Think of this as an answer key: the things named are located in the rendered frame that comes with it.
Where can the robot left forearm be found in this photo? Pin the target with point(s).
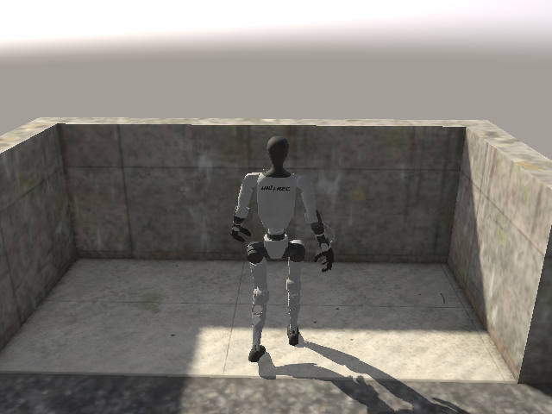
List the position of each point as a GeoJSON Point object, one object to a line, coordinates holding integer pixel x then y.
{"type": "Point", "coordinates": [237, 222]}

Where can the left robot shin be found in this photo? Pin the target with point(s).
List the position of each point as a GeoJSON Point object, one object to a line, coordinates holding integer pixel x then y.
{"type": "Point", "coordinates": [258, 321]}

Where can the robot right upper arm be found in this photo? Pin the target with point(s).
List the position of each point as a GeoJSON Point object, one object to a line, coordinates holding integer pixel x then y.
{"type": "Point", "coordinates": [304, 183]}

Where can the robot right hand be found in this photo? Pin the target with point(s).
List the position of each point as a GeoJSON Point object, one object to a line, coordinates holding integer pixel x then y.
{"type": "Point", "coordinates": [329, 258]}

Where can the robot left hand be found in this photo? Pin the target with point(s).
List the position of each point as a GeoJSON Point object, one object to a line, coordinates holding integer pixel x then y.
{"type": "Point", "coordinates": [239, 238]}

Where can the robot torso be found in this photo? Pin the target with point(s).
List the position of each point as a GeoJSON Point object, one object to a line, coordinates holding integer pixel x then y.
{"type": "Point", "coordinates": [276, 202]}

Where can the robot right forearm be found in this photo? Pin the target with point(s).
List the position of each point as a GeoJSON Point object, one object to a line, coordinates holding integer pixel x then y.
{"type": "Point", "coordinates": [320, 234]}

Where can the robot left upper arm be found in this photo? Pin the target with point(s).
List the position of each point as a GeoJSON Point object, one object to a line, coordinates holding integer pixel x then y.
{"type": "Point", "coordinates": [249, 182]}

